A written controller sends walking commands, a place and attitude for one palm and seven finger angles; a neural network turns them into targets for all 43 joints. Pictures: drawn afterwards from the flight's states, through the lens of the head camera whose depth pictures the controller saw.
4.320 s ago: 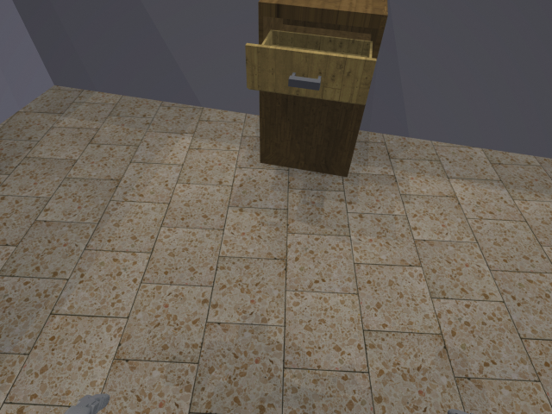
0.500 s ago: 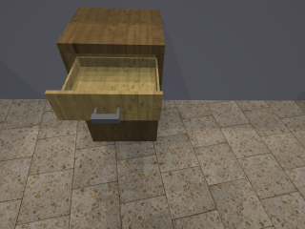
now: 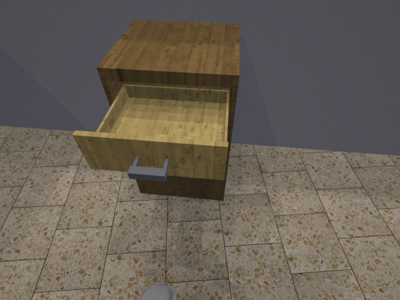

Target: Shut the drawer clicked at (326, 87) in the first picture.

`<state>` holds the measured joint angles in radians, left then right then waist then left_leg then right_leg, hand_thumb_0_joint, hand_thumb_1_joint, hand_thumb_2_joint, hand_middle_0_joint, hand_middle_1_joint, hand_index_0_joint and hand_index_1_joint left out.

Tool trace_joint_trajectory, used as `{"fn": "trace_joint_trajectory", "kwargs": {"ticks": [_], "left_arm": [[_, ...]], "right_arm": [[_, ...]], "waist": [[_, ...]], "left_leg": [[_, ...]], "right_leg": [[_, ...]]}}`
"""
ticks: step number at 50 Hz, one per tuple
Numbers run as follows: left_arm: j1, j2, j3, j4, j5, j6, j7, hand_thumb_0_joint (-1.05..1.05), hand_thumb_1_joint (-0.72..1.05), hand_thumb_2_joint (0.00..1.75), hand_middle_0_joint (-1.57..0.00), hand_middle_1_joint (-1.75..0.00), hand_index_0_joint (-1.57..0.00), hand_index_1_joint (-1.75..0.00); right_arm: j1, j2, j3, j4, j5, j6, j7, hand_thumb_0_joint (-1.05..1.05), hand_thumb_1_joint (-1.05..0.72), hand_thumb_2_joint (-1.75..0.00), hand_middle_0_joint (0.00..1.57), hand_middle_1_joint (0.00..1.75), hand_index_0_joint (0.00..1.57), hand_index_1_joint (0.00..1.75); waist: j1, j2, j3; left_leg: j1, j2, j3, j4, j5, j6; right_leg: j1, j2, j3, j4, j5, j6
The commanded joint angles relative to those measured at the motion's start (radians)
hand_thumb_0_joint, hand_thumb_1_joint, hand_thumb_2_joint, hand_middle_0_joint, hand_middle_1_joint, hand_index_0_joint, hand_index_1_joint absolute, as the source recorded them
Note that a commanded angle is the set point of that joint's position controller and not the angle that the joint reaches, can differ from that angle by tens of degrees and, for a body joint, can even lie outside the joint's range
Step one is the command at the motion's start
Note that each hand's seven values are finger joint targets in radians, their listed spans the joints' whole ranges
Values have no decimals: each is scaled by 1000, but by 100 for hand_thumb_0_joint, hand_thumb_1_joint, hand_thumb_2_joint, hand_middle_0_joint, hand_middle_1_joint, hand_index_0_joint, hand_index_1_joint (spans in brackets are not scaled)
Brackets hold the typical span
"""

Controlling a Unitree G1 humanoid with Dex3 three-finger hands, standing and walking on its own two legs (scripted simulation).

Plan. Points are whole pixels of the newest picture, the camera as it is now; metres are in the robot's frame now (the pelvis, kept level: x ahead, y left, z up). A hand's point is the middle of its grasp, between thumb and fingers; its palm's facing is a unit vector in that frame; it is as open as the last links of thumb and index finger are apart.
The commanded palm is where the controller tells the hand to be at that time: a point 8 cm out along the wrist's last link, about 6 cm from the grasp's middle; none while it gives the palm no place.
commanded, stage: take the last steps up to it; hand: left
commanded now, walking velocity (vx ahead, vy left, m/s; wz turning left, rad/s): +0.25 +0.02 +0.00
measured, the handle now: (149, 167) +0.48 +0.20 -0.09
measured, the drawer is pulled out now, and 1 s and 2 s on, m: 0.28 0.28 0.28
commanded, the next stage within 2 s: come to a stop and stand still in 0.34 s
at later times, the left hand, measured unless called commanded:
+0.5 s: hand (127, 267) +0.22 +0.21 -0.17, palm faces +0.00 -0.98 -0.22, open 7.4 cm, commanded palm none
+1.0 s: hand (106, 291) +0.17 +0.25 -0.19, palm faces -0.01 -0.97 -0.23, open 7.4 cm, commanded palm none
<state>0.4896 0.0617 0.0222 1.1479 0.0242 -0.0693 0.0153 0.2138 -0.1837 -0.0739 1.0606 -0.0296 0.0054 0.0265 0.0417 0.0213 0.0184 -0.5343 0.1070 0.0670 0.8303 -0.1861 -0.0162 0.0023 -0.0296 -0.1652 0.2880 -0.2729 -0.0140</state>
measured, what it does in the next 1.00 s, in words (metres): walks ahead: left foot, then right foot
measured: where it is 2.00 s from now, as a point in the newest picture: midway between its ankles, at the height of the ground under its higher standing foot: outside the picture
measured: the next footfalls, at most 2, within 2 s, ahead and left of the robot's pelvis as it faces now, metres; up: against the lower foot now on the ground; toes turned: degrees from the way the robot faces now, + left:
left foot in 0.14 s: +0.16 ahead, +0.14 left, +0.00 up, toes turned +7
right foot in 0.54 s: +0.22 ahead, -0.09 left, +0.00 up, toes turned -9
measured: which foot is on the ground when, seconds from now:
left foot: up 0.00-0.12, down 0.14-0.54, up 0.56-0.90, down 0.92-1.00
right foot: down 0.00-0.14, up 0.16-0.52, down 0.54-1.00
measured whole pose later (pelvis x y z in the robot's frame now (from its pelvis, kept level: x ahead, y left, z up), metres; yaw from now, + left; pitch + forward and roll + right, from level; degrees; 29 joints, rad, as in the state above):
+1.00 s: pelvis +0.11 +0.07 -0.02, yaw -3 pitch -3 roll +0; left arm 0.23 0.18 0.02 1.04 0.01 0.04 0.05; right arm 0.26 -0.19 -0.03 1.00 -0.03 0.02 -0.01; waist -0.01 0.01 0.03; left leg -0.22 -0.01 0.08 0.60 -0.32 0.04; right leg -0.32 -0.08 -0.06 0.58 -0.23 0.01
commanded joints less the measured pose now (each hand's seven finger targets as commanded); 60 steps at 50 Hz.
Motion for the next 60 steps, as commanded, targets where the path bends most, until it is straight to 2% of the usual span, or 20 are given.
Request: {"fn": "trace_joint_trajectory", "kwargs": {"ticks": [1, 3, 5, 7, 8, 11, 14, 22, 25, 27, 28, 33, 42, 43, 44, 46, 48, 51, 54, 60], "left_arm": [[70, 182, 38, -10, 6, -11, 15, 0, 90, 90, -20, -30, -20, -30], [61, 185, 42, -8, 4, -4, 16, 0, 90, 90, -20, -30, -20, -30], [41, 170, 40, -9, -2, 1, 14, 0, 90, 90, -20, -30, -20, -30], [60, 99, 24, -47, -16, 0, 6, 0, 90, 90, -20, -30, -20, -30], [0, 130, 32, -63, -7, 5, 13, 0, 90, 90, -20, -30, -20, -30], [-89, 119, 40, -65, -3, 17, 4, 0, 90, 90, -20, -30, -20, -30], [-44, 84, 39, -59, -1, 42, -2, 0, 90, 90, -20, -30, -20, -30], [-180, 109, 33, -141, 8, 57, -10, 0, 90, 90, -20, -30, -20, -30], [-116, 138, 31, -113, 8, 39, 6, 0, 90, 90, -20, -30, -20, -30], [-131, 253, 34, -103, 0, 20, 18, 0, 90, 90, -20, -30, -20, -30], [-154, 272, 32, -115, -6, 25, 16, 0, 90, 90, -20, -30, -20, -30], [-228, 247, 43, -121, -4, 39, 40, 0, 90, 90, -20, -30, -20, -30], [-291, 272, 66, -144, 6, 78, 39, 0, 90, 90, -20, -30, -20, -30], [-229, 308, 47, -158, -2, 62, 77, 0, 90, 90, -20, -30, -20, -30], [-285, 299, 43, -176, -12, 69, 71, 0, 90, 90, -20, -30, -20, -30], [-254, 221, 18, -176, -18, 82, 51, 0, 90, 90, -20, -30, -20, -30], [-237, 207, 15, -178, -3, 91, 31, 0, 90, 90, -20, -30, -20, -30], [-179, 179, 10, -179, 17, 114, 14, 0, 90, 90, -20, -30, -20, -30], [-126, 189, 19, -197, 15, 114, 3, 0, 90, 90, -20, -30, -20, -30], [-119, 188, 21, -248, 14, 97, -15, 0, 90, 90, -20, -30, -20, -30]], "right_arm": [[-133, 16, 17, -108, 11, -42, 3, 0, -90, -90, 20, 30, 20, 30], [-92, 6, 18, -97, 10, -50, -3, 0, -90, -90, 20, 30, 20, 30], [112, -44, 7, -31, 1, -64, -20, 0, -90, -90, 20, 30, 20, 30], [309, -214, -27, 5, 3, -69, -45, 0, -90, -90, 20, 30, 20, 30], [301, -206, -21, 8, 11, -58, -50, 0, -90, -90, 20, 30, 20, 30], [127, -75, 12, -22, 11, -76, -55, 0, -90, -90, 20, 30, 20, 30], [84, -30, 18, -30, 12, -86, -58, 0, -90, -90, 20, 30, 20, 30], [73, -93, 4, -39, 0, -56, -47, 0, -90, -90, 20, 30, 20, 30], [65, -63, 21, -19, 7, -47, -50, 0, -90, -90, 20, 30, 20, 30], [130, -1, 37, -13, 21, -36, -48, 0, -90, -90, 20, 30, 20, 30], [158, -13, 33, -1, 22, -24, -51, 0, -90, -90, 20, 30, 20, 30], [150, -9, 27, 26, 30, 14, -64, 0, -90, -90, 20, 30, 20, 30], [159, 3, 19, 2, 25, 25, -55, 0, -90, -90, 20, 30, 20, 30], [139, -68, 9, -87, 27, -1, -52, 0, -90, -90, 20, 30, 20, 30], [145, -47, 20, -93, 31, -3, -52, 0, -90, -90, 20, 30, 20, 30], [103, -87, 23, -111, 10, -13, -53, 0, -90, -90, 20, 30, 20, 30], [43, -123, 22, -142, -4, -2, -43, 0, -90, -90, 20, 30, 20, 30], [16, -201, 9, -163, -9, 5, -40, 0, -90, -90, 20, 30, 20, 30], [16, -205, 9, -160, -8, 8, -43, 0, -90, -90, 20, 30, 20, 30], [116, -205, 1, -145, -12, -5, -57, 0, -90, -90, 20, 30, 20, 30]], "waist": [[18, -172, 140], [-2, -177, 108], [-86, -90, 0], [-133, 236, -197], [-134, 130, -160], [-73, 90, 11], [-16, 79, 26], [-27, 93, 57], [19, -11, 12], [-31, -246, -38], [-40, -172, -54], [-36, -177, -74], [-40, -169, -65], [-74, -47, -199], [-95, 5, -177], [-52, 119, -96], [-29, 9, 47], [-36, 104, 185], [-24, 55, 191], [-68, 38, 83]], "left_leg": [[15, -30, 45, -147, -46, 28], [122, -59, 67, -231, -47, 44], [435, -73, 64, -370, 41, 62], [784, 329, -423, -468, 355, 219], [721, 350, -396, -495, 374, 254], [443, 260, -218, -558, 356, 219], [315, 186, -76, -586, 388, 192], [273, 173, -91, -592, 45, 206], [256, 74, -16, -406, 93, 102], [199, -46, 46, -296, -232, -1], [261, -51, 24, -255, -299, -7], [219, -52, -31, -89, -323, -27], [311, -77, -19, -229, -183, -27], [266, -102, 16, -223, -196, -36], [305, -78, 5, -372, -85, -27], [254, 27, -134, -442, -84, 34], [101, 37, -159, -534, -422, 57], [-33, 129, -297, -712, -648, 120], [58, 150, -298, -689, -509, 168], [292, 179, -317, -609, -349, 189]], "right_leg": [[-75, -264, 162, -78, 314, -126], [-70, -245, 144, 3, 396, -111], [-158, -173, 84, 282, 437, -69], [-523, 6, 34, 782, -301, 3], [-558, -25, 119, 906, -319, -21], [-566, -98, 162, 953, -142, -3], [-465, -91, 136, 828, -73, 10], [-343, -50, 82, 423, -34, 15], [-147, -45, 102, 144, 185, 26], [-80, -297, 371, 67, 602, -65], [-118, -334, 356, 54, 676, -122], [-69, -301, 290, 110, 942, -178], [-205, -255, 290, 66, 404, -154], [-18, -265, 345, 230, 809, -121], [-59, -253, 258, 286, 685, -111], [-190, -98, 163, 251, 67, -31], [-225, -38, 120, 208, -132, -10], [-303, 42, 62, 501, -122, -1], [-450, 34, 121, 686, -130, -5], [-436, 16, 138, 385, -173, -20]]}}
